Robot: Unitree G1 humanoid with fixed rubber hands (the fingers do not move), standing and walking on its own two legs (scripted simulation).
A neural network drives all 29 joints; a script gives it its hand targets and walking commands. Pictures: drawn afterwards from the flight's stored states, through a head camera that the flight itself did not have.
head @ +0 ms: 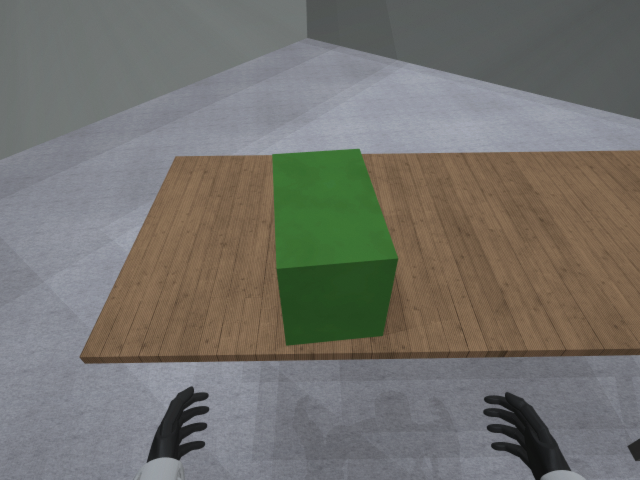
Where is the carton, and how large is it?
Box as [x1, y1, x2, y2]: [272, 149, 397, 345]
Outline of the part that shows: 359,149 272,154 276,268 286,345 382,335 397,256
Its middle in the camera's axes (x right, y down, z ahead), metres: +0.01 +0.01 +0.67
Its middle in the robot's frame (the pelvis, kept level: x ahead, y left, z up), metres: +0.50 +0.03 +0.01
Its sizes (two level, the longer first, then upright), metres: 0.279 0.161 0.189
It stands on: a table, 0.70 m high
